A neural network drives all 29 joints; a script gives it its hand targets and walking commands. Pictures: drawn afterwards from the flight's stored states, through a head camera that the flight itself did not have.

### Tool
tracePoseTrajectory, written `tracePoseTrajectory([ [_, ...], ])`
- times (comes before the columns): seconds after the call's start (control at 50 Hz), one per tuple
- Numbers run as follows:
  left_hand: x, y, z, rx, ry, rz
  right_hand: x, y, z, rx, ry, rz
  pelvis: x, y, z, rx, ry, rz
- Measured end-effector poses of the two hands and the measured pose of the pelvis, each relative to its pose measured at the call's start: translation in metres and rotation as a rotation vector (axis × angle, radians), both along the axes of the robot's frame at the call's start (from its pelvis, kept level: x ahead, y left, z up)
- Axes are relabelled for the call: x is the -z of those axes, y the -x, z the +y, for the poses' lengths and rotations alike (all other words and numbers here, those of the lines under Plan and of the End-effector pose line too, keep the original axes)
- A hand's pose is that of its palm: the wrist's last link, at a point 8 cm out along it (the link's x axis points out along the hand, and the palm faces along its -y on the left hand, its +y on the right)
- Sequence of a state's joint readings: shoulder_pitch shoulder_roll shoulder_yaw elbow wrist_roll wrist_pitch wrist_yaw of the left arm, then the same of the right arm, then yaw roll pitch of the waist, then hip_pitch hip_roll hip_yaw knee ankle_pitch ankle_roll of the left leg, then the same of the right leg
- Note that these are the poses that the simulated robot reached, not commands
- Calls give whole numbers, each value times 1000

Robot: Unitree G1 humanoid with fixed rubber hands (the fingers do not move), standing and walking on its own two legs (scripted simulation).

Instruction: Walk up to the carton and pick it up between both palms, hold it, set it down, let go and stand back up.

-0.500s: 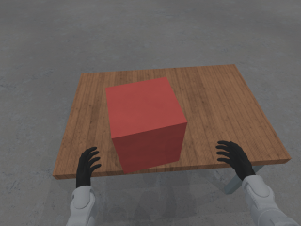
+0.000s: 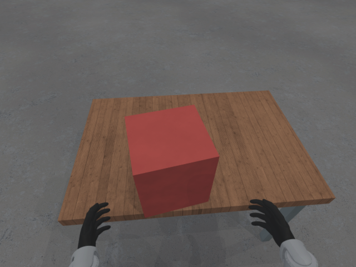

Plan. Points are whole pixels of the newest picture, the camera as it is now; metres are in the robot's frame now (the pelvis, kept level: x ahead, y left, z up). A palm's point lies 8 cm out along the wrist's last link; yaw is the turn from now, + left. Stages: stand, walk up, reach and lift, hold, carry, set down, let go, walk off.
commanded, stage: set down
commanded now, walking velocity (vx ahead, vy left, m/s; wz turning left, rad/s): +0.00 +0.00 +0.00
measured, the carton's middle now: (169, 161) +0.44 +0.05 -0.07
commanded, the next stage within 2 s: let go in 0.80 s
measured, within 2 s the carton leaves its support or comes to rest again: neither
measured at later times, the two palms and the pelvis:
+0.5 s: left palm (81, 261) +0.17 +0.24 -0.07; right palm (278, 255) +0.19 -0.20 -0.06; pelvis +0.01 +0.01 +0.01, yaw +0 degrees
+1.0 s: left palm (78, 259) +0.17 +0.24 -0.07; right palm out of the picture +0.16 -0.21 -0.07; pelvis +0.01 +0.02 +0.01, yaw +0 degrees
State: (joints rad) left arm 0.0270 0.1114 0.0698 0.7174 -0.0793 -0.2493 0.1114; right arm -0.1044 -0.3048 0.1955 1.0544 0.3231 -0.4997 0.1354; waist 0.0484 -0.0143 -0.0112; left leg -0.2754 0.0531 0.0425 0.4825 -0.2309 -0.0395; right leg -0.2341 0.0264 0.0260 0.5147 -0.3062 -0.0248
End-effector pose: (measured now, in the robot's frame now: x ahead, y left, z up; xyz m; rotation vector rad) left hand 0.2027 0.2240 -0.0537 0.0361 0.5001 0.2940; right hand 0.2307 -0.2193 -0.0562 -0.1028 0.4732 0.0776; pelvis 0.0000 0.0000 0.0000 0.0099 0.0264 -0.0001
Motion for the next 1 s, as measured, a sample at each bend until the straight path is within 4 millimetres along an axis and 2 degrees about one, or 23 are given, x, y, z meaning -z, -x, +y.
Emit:
tracePoseTrajectory([
  [0.38,8,23,10,78,-17,157,3,31,12,45,55,100,-8,-11,7,-5,6,-62],
  [0.42,14,27,10,113,1,204,4,35,13,67,79,113,-9,-12,8,-8,7,-72],
  [0.56,19,41,18,154,-7,277,9,55,19,127,98,166,-10,-13,15,3,10,-88],
  [0.72,20,41,23,184,-27,333,13,63,22,143,104,204,-10,-10,21,7,12,-89],
  [1.0,15,33,17,213,-41,337,14,70,12,162,111,212,-10,-6,18,9,11,-111],
])
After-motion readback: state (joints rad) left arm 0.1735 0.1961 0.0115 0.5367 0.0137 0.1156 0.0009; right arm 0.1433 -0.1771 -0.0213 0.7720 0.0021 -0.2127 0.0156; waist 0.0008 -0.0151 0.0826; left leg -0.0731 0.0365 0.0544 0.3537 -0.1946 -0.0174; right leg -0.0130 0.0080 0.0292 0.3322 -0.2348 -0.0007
